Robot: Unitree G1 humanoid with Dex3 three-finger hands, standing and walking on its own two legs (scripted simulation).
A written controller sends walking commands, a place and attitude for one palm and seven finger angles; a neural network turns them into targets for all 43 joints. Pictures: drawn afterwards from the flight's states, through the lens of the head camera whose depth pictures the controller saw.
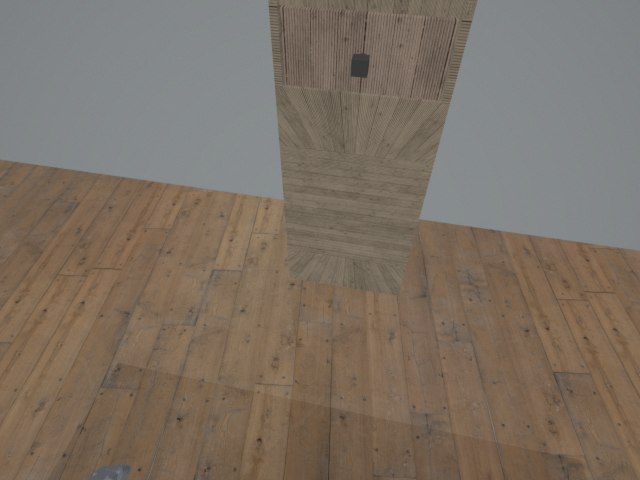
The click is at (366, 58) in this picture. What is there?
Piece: drawer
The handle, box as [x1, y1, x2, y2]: [350, 53, 369, 77]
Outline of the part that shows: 369,55 362,53 353,54 351,60 350,75 366,77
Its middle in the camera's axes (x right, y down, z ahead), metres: +0.09 -0.40 +0.87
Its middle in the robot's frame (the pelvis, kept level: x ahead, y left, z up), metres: +0.93 -0.04 +0.12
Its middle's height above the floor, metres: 0.89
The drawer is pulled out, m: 0.00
